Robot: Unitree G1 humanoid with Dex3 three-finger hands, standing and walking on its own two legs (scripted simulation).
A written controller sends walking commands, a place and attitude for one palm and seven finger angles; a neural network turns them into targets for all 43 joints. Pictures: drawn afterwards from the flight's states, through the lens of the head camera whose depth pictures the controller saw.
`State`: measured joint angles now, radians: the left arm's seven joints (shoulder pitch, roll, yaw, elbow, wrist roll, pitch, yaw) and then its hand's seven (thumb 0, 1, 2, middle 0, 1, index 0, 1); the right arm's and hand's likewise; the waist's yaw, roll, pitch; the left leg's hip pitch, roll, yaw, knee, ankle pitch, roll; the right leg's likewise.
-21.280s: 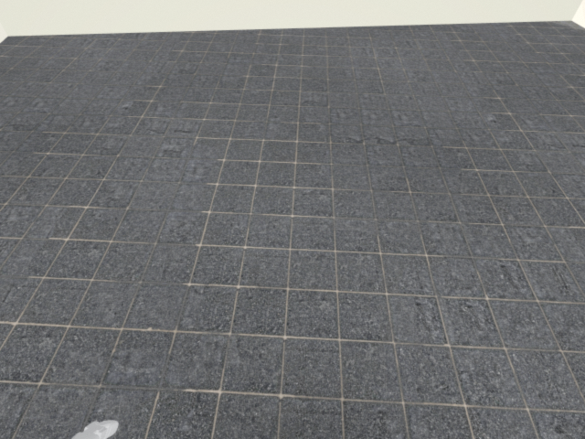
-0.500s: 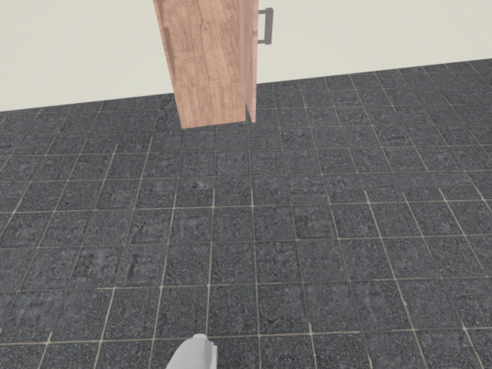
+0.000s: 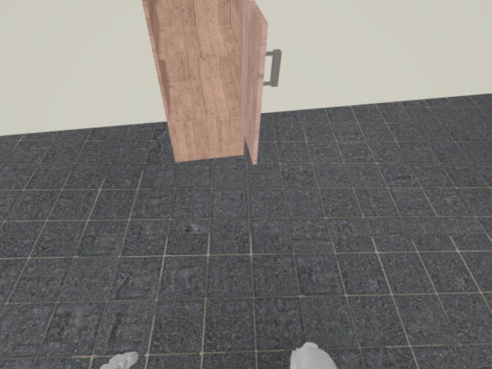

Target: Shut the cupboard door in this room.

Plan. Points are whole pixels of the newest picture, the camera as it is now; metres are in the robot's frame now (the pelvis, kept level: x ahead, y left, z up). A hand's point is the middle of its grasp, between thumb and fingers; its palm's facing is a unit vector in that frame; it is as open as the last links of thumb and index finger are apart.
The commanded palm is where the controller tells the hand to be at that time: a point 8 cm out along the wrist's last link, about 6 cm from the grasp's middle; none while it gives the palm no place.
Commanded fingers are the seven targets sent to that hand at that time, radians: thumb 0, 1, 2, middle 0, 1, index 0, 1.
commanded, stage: turn or walk to find it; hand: left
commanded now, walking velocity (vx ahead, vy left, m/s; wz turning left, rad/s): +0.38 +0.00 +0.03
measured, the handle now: (269, 69) +1.05 -0.03 -0.04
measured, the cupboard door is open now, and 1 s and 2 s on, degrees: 90 90 90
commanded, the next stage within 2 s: stand and wait in 0.48 s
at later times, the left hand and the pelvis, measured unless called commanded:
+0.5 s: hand (179, 345) +0.20 +0.14 -0.17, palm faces +0.11 -0.97 -0.22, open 7.2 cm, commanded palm none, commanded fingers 0.00 0.90 0.90 -0.20 -0.30 -0.20 -0.30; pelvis +0.22 -0.05 +0.00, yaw +3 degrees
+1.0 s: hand (178, 264) +0.37 +0.18 -0.18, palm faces +0.09 -0.97 -0.23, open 7.3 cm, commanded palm none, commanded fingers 0.00 0.90 0.90 -0.20 -0.30 -0.20 -0.30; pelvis +0.34 -0.01 -0.01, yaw +2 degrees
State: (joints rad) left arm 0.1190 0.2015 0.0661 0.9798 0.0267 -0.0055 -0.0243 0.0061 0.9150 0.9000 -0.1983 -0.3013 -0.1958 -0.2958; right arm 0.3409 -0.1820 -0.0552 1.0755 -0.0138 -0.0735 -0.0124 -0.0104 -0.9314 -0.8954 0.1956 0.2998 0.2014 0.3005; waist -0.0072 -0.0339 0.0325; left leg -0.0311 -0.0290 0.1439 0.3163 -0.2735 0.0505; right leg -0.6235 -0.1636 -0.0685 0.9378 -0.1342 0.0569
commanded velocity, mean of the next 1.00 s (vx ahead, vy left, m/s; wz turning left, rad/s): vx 0.17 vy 0.00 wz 0.05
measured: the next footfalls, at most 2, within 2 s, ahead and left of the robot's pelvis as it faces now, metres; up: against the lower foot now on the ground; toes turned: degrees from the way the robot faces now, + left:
right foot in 0.16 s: +0.23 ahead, -0.16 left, +0.00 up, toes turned -9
left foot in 0.64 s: +0.39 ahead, +0.10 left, +0.00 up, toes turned +12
